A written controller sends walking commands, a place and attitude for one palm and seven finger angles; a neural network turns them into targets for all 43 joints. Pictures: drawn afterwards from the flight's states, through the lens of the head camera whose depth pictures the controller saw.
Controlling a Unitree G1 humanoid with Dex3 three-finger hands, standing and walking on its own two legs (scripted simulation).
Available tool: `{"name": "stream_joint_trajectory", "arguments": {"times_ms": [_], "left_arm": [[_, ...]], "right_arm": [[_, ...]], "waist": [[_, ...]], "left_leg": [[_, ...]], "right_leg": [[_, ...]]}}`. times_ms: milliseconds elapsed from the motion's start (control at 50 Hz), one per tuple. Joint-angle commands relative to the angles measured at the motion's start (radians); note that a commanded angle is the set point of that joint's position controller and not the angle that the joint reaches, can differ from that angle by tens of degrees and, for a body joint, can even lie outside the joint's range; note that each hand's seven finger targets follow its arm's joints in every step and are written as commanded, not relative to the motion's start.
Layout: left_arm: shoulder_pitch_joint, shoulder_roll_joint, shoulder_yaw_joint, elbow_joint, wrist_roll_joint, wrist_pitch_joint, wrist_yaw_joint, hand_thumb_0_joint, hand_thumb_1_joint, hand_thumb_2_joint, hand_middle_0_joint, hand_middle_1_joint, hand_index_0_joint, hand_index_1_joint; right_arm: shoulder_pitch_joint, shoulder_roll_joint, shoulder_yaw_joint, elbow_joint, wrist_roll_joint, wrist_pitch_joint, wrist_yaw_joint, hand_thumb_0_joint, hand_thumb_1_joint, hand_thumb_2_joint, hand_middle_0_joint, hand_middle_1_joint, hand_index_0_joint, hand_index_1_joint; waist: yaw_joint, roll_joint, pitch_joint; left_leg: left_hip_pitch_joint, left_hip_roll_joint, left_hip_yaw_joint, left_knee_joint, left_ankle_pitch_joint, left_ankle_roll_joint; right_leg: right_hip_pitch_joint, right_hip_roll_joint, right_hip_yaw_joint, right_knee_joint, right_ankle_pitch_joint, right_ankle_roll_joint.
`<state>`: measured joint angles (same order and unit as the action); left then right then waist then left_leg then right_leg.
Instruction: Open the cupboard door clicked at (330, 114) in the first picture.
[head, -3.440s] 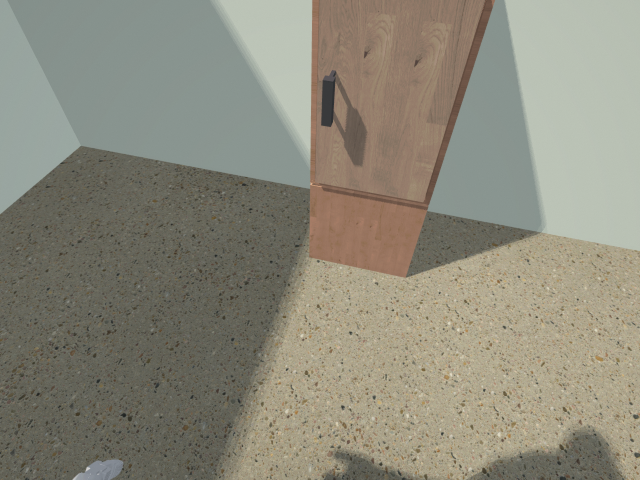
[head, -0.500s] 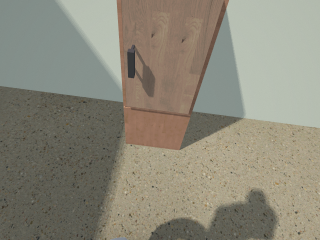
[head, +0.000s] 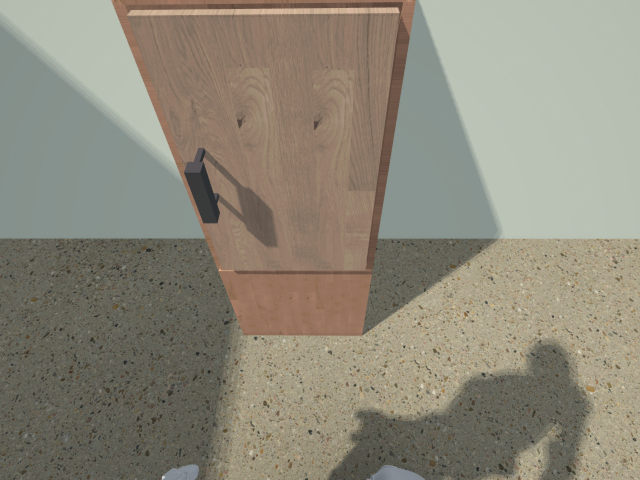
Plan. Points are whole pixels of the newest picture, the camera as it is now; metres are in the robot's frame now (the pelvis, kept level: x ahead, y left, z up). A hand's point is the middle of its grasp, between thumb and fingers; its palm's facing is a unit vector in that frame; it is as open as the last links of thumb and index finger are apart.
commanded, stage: come to a stop and stand still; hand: left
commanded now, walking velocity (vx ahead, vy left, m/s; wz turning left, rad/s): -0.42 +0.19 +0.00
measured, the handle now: (205, 185) +0.59 +0.22 -0.01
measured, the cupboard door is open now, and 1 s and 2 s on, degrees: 0 0 0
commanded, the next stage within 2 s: none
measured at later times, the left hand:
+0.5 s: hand out of the picture +0.05 +0.26 -0.17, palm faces +0.09 -0.98 -0.20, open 7.4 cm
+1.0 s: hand out of the picture +0.00 +0.17 -0.15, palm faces +0.01 -0.98 -0.22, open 7.3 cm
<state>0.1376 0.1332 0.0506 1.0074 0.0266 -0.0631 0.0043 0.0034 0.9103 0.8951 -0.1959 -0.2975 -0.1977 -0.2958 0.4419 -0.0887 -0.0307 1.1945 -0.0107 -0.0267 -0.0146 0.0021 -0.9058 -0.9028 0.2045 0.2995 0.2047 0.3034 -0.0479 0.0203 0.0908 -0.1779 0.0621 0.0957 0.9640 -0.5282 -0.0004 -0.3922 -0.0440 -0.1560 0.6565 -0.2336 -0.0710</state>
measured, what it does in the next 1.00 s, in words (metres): steps on the spot: left foot, then right foot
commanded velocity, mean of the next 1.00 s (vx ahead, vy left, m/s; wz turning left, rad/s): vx -0.05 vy -0.04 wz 0.00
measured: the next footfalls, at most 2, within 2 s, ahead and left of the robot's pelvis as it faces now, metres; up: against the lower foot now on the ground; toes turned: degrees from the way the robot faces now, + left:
left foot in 0.38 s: +0.09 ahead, +0.12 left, +0.00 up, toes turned +2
right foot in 0.90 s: -0.01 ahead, -0.11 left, +0.00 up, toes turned -3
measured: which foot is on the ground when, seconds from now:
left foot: up 0.00-0.36, down 0.38-1.00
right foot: down 0.00-0.38, up 0.40-0.88, down 0.90-1.00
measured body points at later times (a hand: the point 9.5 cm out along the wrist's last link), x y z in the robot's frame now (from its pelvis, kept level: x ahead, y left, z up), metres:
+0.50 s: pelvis +0.01 +0.06 +0.02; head +0.04 +0.10 +0.46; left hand +0.05 +0.31 -0.15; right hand +0.12 -0.17 -0.11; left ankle +0.04 +0.15 -0.72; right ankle +0.01 -0.09 -0.66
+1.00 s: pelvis -0.01 +0.00 +0.02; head -0.02 -0.02 +0.47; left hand +0.00 +0.22 -0.13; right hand -0.06 -0.22 -0.15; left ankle +0.03 +0.15 -0.72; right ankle -0.05 -0.11 -0.72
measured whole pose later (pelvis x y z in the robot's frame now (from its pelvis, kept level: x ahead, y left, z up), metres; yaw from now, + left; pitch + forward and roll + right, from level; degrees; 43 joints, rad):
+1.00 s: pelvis -0.01 +0.00 +0.02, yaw +0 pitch -1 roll +0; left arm 0.28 0.13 0.02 1.12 0.02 0.01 0.03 0.01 0.93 0.89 -0.20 -0.30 -0.20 -0.30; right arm 0.35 -0.17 -0.03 1.16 -0.02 0.04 -0.02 0.00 -0.91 -0.90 0.20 0.30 0.20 0.30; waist -0.03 0.03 -0.01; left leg -0.26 0.06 0.04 0.45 -0.21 -0.02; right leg -0.12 -0.01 -0.04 0.43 -0.30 -0.01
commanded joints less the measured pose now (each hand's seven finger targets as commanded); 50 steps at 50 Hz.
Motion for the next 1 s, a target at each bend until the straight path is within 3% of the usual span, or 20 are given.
{"name": "stream_joint_trajectory", "arguments": {"times_ms": [0, 40, 120, 240, 280, 320, 340, 360, 380, 420, 480, 560, 680, 740, 780, 840, 860, 880, 920, 980], "left_arm": [[0.124, 0.127, 0.013, -0.001, -0.008, 0.011, 0.038, 0.000, 0.900, 0.900, -0.200, -0.300, -0.200, -0.300], [0.094, 0.122, 0.020, -0.016, 0.000, 0.026, 0.049, 0.000, 0.900, 0.900, -0.200, -0.300, -0.200, -0.300], [0.107, 0.174, 0.035, -0.034, -0.003, 0.049, 0.050, 0.000, 0.900, 0.900, -0.200, -0.300, -0.200, -0.300], [0.062, 0.210, 0.047, -0.076, 0.009, 0.069, 0.045, 0.000, 0.900, 0.900, -0.200, -0.300, -0.200, -0.300], [0.050, 0.224, 0.051, -0.081, 0.010, 0.075, 0.041, 0.000, 0.900, 0.900, -0.200, -0.300, -0.200, -0.300], [0.048, 0.215, 0.048, -0.079, 0.000, 0.084, 0.037, 0.000, 0.900, 0.900, -0.200, -0.300, -0.200, -0.300], [0.078, 0.172, 0.036, -0.080, -0.005, 0.092, 0.032, 0.000, 0.900, 0.900, -0.200, -0.300, -0.200, -0.300], [0.128, 0.106, 0.025, -0.094, -0.014, 0.098, 0.029, 0.000, 0.900, 0.900, -0.200, -0.300, -0.200, -0.300], [0.115, 0.134, 0.026, -0.101, -0.007, 0.109, 0.032, 0.000, 0.900, 0.900, -0.200, -0.300, -0.200, -0.300], [0.121, 0.161, 0.045, -0.074, 0.001, 0.117, 0.023, 0.000, 0.900, 0.900, -0.200, -0.300, -0.200, -0.300], [0.196, 0.169, 0.051, -0.025, 0.001, 0.112, 0.005, 0.000, 0.900, 0.900, -0.200, -0.300, -0.200, -0.300], [0.192, 0.162, 0.048, -0.018, 0.001, 0.117, 0.001, 0.000, 0.900, 0.900, -0.200, -0.300, -0.200, -0.300], [0.166, 0.121, 0.024, 0.000, -0.002, 0.117, -0.004, 0.000, 0.900, 0.900, -0.200, -0.300, -0.200, -0.300], [0.157, 0.095, 0.005, 0.017, -0.009, 0.108, -0.001, 0.000, 0.900, 0.900, -0.200, -0.300, -0.200, -0.300], [0.203, 0.079, -0.002, 0.042, -0.015, 0.101, 0.004, 0.000, 0.900, 0.900, -0.200, -0.300, -0.200, -0.300], [0.287, 0.101, -0.006, 0.093, -0.013, 0.080, 0.016, 0.000, 0.900, 0.900, -0.200, -0.300, -0.200, -0.300], [0.272, 0.133, -0.006, 0.095, -0.010, 0.068, 0.023, 0.000, 0.900, 0.900, -0.200, -0.300, -0.200, -0.300], [0.232, 0.169, -0.007, 0.085, -0.012, 0.062, 0.026, 0.000, 0.900, 0.900, -0.200, -0.300, -0.200, -0.300], [0.184, 0.170, -0.007, 0.077, -0.014, 0.051, 0.028, 0.000, 0.900, 0.900, -0.200, -0.300, -0.200, -0.300], [0.168, 0.104, -0.025, 0.089, -0.023, 0.048, 0.030, 0.000, 0.900, 0.900, -0.200, -0.300, -0.200, -0.300]], "right_arm": [[-0.005, -0.053, -0.005, -0.079, 0.004, 0.011, -0.021, 0.000, -0.900, -0.900, 0.200, 0.300, 0.200, 0.300], [0.014, -0.041, -0.015, -0.081, 0.007, 0.049, -0.021, 0.000, -0.900, -0.900, 0.200, 0.300, 0.200, 0.300], [-0.076, -0.093, -0.034, -0.143, -0.006, 0.079, -0.010, 0.000, -0.900, -0.900, 0.200, 0.300, 0.200, 0.300], [-0.187, -0.123, -0.041, -0.223, 0.000, 0.073, -0.001, 0.000, -0.900, -0.900, 0.200, 0.300, 0.200, 0.300], [-0.183, -0.127, -0.040, -0.232, 0.001, 0.066, -0.002, 0.000, -0.900, -0.900, 0.200, 0.300, 0.200, 0.300], [-0.136, -0.136, -0.037, -0.218, -0.002, 0.052, -0.003, 0.000, -0.900, -0.900, 0.200, 0.300, 0.200, 0.300], [-0.121, -0.177, -0.040, -0.218, -0.003, 0.040, -0.002, 0.000, -0.900, -0.900, 0.200, 0.300, 0.200, 0.300], [-0.144, -0.271, -0.051, -0.246, -0.015, 0.030, -0.003, 0.000, -0.900, -0.900, 0.200, 0.300, 0.200, 0.300], [-0.195, -0.308, -0.054, -0.275, -0.020, 0.037, -0.013, 0.000, -0.900, -0.900, 0.200, 0.300, 0.200, 0.300], [-0.272, -0.279, -0.041, -0.285, -0.022, 0.031, -0.037, 0.000, -0.900, -0.900, 0.200, 0.300, 0.200, 0.300], [-0.270, -0.246, -0.028, -0.276, -0.015, 0.016, -0.044, 0.000, -0.900, -0.900, 0.200, 0.300, 0.200, 0.300], [-0.182, -0.234, -0.036, -0.234, -0.010, 0.011, -0.051, 0.000, -0.900, -0.900, 0.200, 0.300, 0.200, 0.300], [-0.130, -0.237, -0.043, -0.183, -0.012, 0.019, -0.040, 0.000, -0.900, -0.900, 0.200, 0.300, 0.200, 0.300], [-0.129, -0.246, -0.046, -0.156, -0.016, 0.024, -0.031, 0.000, -0.900, -0.900, 0.200, 0.300, 0.200, 0.300], [-0.138, -0.251, -0.047, -0.141, -0.016, 0.027, -0.025, 0.000, -0.900, -0.900, 0.200, 0.300, 0.200, 0.300], [-0.127, -0.204, -0.042, -0.117, -0.004, 0.030, -0.017, 0.000, -0.900, -0.900, 0.200, 0.300, 0.200, 0.300], [-0.113, -0.151, -0.030, -0.112, 0.003, 0.029, -0.014, 0.000, -0.900, -0.900, 0.200, 0.300, 0.200, 0.300], [-0.109, -0.108, -0.013, -0.115, 0.006, 0.030, -0.009, 0.000, -0.900, -0.900, 0.200, 0.300, 0.200, 0.300], [-0.128, -0.097, -0.001, -0.112, -0.011, 0.041, -0.007, 0.000, -0.900, -0.900, 0.200, 0.300, 0.200, 0.300], [-0.047, -0.096, 0.007, -0.059, -0.010, 0.033, -0.012, 0.000, -0.900, -0.900, 0.200, 0.300, 0.200, 0.300]], "waist": [[0.045, -0.038, -0.083], [0.025, -0.059, -0.109], [0.054, -0.113, -0.131], [0.060, -0.196, -0.155], [0.042, -0.198, -0.154], [0.013, -0.173, -0.165], [0.011, -0.028, -0.167], [0.026, 0.275, -0.135], [0.019, 0.245, -0.100], [0.051, 0.186, -0.049], [0.063, 0.118, -0.100], [0.032, 0.102, -0.124], [0.005, 0.164, -0.084], [0.002, 0.188, -0.079], [0.026, 0.199, -0.087], [0.061, 0.093, -0.089], [0.051, -0.010, -0.066], [0.037, -0.094, -0.045], [0.044, -0.288, 0.041], [0.015, -0.158, 0.050]], "left_leg": [[-0.209, 0.045, -0.106, 0.170, 0.073, -0.009], [-0.168, 0.024, -0.088, 0.060, 0.071, -0.026], [-0.257, -0.016, -0.085, 0.084, 0.092, -0.051], [-0.206, -0.026, -0.075, -0.075, 0.093, -0.051], [-0.145, -0.026, -0.062, -0.196, 0.134, -0.043], [0.005, -0.028, -0.032, -0.446, 0.331, -0.035], [0.089, 0.050, -0.104, -0.554, 0.427, -0.021], [0.030, 0.288, -0.383, -0.663, 0.645, 0.067], [-0.107, 0.373, -0.456, -0.718, 0.600, 0.150], [-0.151, 0.287, -0.377, -0.735, 0.467, 0.129], [-0.011, 0.220, -0.254, -0.717, 0.510, 0.098], [0.092, 0.241, -0.262, -0.726, 0.509, 0.113], [0.068, 0.218, -0.253, -0.775, 0.325, 0.123], [0.032, 0.206, -0.279, -0.785, 0.235, 0.128], [-0.003, 0.192, -0.268, -0.781, 0.206, 0.117], [-0.113, 0.104, -0.185, -0.701, 0.187, 0.041], [-0.165, 0.058, -0.124, -0.616, 0.188, 0.002], [-0.154, 0.009, -0.072, -0.559, 0.194, -0.020], [-0.116, 0.002, -0.064, -0.500, 0.252, -0.013], [-0.045, 0.020, -0.075, -0.533, 0.388, -0.010]], "right_leg": [[0.140, -0.319, 0.284, -0.322, 0.696, -0.124], [0.111, -0.288, 0.179, -0.293, 0.727, -0.111], [0.174, -0.304, 0.204, -0.284, 0.736, -0.132], [0.185, -0.284, 0.192, -0.257, 0.632, -0.126], [0.164, -0.270, 0.196, -0.244, 0.523, -0.109], [0.108, -0.215, 0.170, -0.176, 0.348, -0.043], [0.032, -0.146, 0.125, -0.066, 0.130, 0.009], [-0.081, -0.009, 0.055, 0.091, -0.247, 0.084], [-0.051, 0.029, 0.147, 0.282, -0.368, 0.087], [-0.090, 0.039, 0.250, 0.450, -0.245, 0.085], [-0.133, 0.037, 0.244, 0.508, -0.112, 0.115], [-0.138, 0.024, 0.242, 0.450, -0.109, 0.133], [-0.029, 0.000, 0.165, 0.208, -0.182, 0.121], [0.056, 0.008, 0.133, 0.042, -0.229, 0.104], [0.124, 0.020, 0.111, -0.072, -0.193, 0.090], [0.327, 0.003, 0.108, -0.355, 0.012, 0.079], [0.326, -0.098, 0.224, -0.403, -0.058, 0.047], [0.235, -0.190, 0.306, -0.463, -0.158, 0.010], [0.073, -0.183, 0.341, -0.524, -0.218, -0.011], [0.083, -0.119, 0.251, -0.439, -0.083, 0.001]]}}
